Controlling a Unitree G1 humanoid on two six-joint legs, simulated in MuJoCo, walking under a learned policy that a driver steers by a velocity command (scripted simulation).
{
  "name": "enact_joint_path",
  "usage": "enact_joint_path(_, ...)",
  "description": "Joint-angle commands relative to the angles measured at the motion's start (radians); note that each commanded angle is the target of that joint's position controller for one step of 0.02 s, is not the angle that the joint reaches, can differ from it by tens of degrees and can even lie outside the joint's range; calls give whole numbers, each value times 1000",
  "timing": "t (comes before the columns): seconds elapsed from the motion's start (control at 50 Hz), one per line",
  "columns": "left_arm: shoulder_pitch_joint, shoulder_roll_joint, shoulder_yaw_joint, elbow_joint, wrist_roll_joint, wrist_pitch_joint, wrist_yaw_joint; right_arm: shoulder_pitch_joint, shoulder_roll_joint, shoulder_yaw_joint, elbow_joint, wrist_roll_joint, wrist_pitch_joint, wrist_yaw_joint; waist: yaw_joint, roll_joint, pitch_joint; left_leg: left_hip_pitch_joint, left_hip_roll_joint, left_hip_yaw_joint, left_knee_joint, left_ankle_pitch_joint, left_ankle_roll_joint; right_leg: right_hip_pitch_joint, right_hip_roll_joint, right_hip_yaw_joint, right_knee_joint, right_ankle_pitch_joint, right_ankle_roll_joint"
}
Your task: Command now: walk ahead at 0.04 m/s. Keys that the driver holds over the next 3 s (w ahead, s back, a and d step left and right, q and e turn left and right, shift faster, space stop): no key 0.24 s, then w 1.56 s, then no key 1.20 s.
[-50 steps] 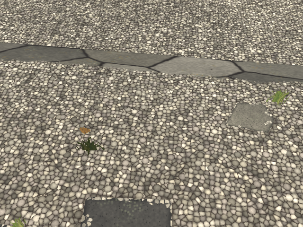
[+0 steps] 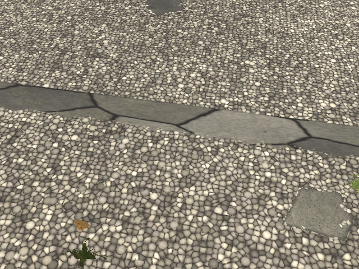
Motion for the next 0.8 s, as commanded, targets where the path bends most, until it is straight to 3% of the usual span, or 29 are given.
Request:
enact_joint_path(0.02, 84, 93, 20, 9, 1, -25, 1, -9, -120, -29, -31, 7, -18, -10, -2, 5, -23, 181, 84, -106, -62, 105, 58, -108, -36, 30, -129, 83, -31)
enact_joint_path(0.08, 93, 82, 19, 22, -4, -35, -1, 1, -112, -31, -13, 8, -16, -6, -6, -6, -61, 235, 79, -89, -11, 262, 76, -91, -36, 27, -116, 159, -26)
enact_joint_path(0.24, 121, 68, 15, 42, -5, -24, 5, -14, -105, -35, 23, 6, 10, -7, -5, 1, -11, 224, 65, -79, -8, 206, 61, -103, -36, 26, -123, 140, -29)
enact_joint_path(0.26, 147, 60, 13, 54, -6, -24, 5, 4, -95, -33, 39, 6, 13, -7, -2, -3, -26, 233, 52, -66, -9, 88, 58, -97, -34, 25, -142, 37, -36)
enact_joint_path(0.3, 147, 99, 26, 48, -18, -23, 8, 4, -110, -41, 48, 16, 15, -8, -3, -50, 42, 152, 0, -21, 36, -275, 49, -133, -61, 78, -189, -229, -88)
enact_joint_path(0.34, 188, 141, 39, 39, -29, -41, 11, -64, -105, -40, 23, 22, -11, -2, 31, -109, 135, -36, -29, 21, 140, -323, 37, -78, -183, 251, -298, -373, -170)
enact_joint_path(0.36, 181, 173, 50, 37, -33, -55, 12, -95, -95, -38, 8, 29, -30, 6, 31, -149, 184, -127, -13, 34, 204, -242, 41, -32, -274, 356, -343, -351, -212)
enact_joint_path(0.4, 178, 161, 54, 36, -30, -81, 10, -108, -91, -38, -3, 28, -60, 21, 23, -145, 204, -228, 42, 5, 263, -243, 56, 60, -342, 393, -315, -127, -239)
enact_joint_path(0.44, 168, 144, 53, 31, -38, -87, -1, -73, -82, -39, 5, 37, -76, 34, -2, -124, 181, -172, 50, 24, 175, -263, 67, 90, -312, 312, -262, 20, -207)
enact_joint_path(0.48, 106, 148, 52, 7, -39, -83, -12, 91, -102, -61, 71, 39, -76, 37, -84, -104, 109, 191, -24, 79, 38, -136, 70, -72, -201, 175, -157, 180, -145)
enact_joint_path(0.5, 67, 144, 50, -10, -35, -86, -14, 233, -154, -85, 112, 34, -73, 35, -146, -39, 49, 365, 25, -23, -6, -113, 97, -166, -133, 88, 34, 336, -105)
enact_joint_path(0.52, 69, 74, 33, -47, -32, -96, -13, 363, -259, -112, 132, 34, -73, 33, -169, 222, -18, 552, 236, -420, -178, -209, 217, -391, 14, -57, 403, 245, -21)
enact_joint_path(0.54, 49, 51, 27, -69, -35, -110, -13, 424, -224, -88, 147, 18, -82, 45, -173, 278, -82, 602, 395, -761, -333, -242, 305, -519, 59, 57, 662, -188, -22)
enact_joint_path(0.56, 24, 88, 40, -80, -60, -118, -21, 321, -168, -62, 126, 10, -93, 43, -113, 166, -6, 522, 409, -694, -316, -293, 276, -598, -11, 123, 781, -150, -56)
enact_joint_path(0.58, 14, 100, 43, -80, -66, -120, -26, 225, -132, -47, 93, 11, -98, 46, -77, 103, 36, 439, 362, -552, -324, -285, 231, -593, -63, 113, 779, -44, -83)
enact_joint_path(0.6, 10, 98, 50, -76, -60, -120, -24, 175, -121, -37, 76, 10, -100, 50, -53, 59, 59, 378, 320, -442, -344, -236, 198, -579, -99, 98, 724, 48, -94)
enact_joint_path(0.62, 12, 103, 59, -73, -49, -115, -19, 158, -111, -29, 70, 7, -100, 51, -35, 55, 68, 330, 278, -349, -358, -150, 167, -535, -126, 89, 661, 106, -94)
enact_joint_path(0.66, 21, 92, 67, -68, -43, -99, -21, 199, -101, -21, 83, 0, -92, 43, -23, 75, 59, 295, 229, -238, -379, -26, 149, -478, -135, 59, 588, 162, -75)
enact_joint_path(0.72, -79, 76, 67, -108, -33, -87, -20, 264, -145, -23, 96, -4, -87, 23, -38, 54, 80, 312, 232, -192, -401, 89, 168, -552, -136, 37, 460, 243, -34)
enact_joint_path(0.8, -234, 62, 55, -164, -32, -88, -31, 292, -163, -27, 87, -2, -80, 7, -69, 71, 104, 307, 224, -137, -424, 108, 161, -545, -113, 21, 214, 380, -11)
Next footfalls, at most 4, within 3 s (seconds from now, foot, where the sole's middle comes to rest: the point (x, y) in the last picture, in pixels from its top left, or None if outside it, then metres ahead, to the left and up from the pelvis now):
1.04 right None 0.49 -0.13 -0.77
1.60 left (161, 196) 0.80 0.11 -0.77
2.10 right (210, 152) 1.04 -0.10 -0.77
2.38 left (156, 166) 0.96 0.14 -0.77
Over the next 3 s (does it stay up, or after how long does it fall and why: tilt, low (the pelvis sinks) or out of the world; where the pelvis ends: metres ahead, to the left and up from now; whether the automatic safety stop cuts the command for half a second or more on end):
stays up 0.96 0.02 0.00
